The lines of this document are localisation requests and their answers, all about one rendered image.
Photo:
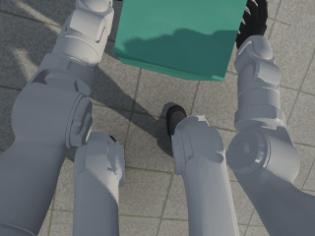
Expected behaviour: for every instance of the robot left shin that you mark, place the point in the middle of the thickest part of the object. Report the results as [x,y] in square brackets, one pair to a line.
[80,155]

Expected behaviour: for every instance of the robot left thigh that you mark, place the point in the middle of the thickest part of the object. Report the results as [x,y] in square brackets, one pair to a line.
[96,190]

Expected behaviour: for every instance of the robot left forearm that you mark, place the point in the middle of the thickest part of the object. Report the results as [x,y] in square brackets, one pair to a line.
[78,49]

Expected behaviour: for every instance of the robot right forearm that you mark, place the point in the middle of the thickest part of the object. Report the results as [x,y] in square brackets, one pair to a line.
[258,89]

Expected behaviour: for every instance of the robot right hand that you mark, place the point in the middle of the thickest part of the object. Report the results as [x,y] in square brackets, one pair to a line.
[255,22]

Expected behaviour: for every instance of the carton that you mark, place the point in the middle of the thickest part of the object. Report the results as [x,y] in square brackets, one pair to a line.
[187,39]

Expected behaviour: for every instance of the robot right upper arm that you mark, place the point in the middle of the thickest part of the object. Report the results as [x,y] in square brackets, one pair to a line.
[265,167]

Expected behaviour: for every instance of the robot left upper arm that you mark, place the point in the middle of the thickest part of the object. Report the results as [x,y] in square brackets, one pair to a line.
[48,121]

